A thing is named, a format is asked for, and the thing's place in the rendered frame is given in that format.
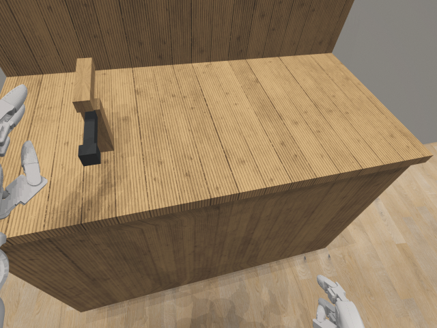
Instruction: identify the left robot hand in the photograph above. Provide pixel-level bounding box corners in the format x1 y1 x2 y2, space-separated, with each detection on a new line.
0 84 48 219

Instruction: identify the counter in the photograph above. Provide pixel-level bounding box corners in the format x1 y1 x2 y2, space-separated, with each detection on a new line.
0 0 433 312

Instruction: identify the right robot hand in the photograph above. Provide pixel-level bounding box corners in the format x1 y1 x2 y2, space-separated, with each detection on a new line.
313 275 365 328

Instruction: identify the tap lever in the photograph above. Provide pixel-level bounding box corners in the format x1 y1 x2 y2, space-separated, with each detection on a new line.
78 110 101 166

